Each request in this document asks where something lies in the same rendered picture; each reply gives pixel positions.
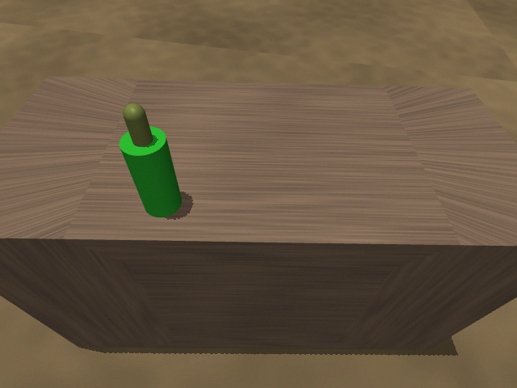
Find bottle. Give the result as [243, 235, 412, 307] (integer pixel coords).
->
[120, 103, 182, 217]

